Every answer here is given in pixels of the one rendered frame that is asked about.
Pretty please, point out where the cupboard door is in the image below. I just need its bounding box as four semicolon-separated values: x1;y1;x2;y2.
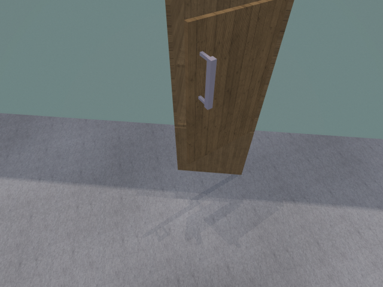
184;0;289;164

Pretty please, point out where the handle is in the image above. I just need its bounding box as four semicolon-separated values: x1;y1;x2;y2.
198;51;217;110

